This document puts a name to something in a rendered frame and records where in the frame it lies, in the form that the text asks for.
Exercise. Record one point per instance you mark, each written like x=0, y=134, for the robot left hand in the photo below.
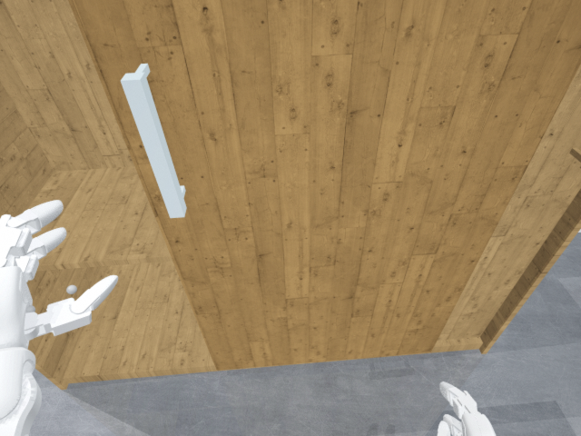
x=19, y=256

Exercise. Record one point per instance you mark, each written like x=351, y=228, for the left robot forearm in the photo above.
x=20, y=395

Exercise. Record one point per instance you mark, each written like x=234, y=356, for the wardrobe door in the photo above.
x=548, y=186
x=345, y=162

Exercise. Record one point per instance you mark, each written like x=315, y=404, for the robot right hand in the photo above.
x=473, y=423

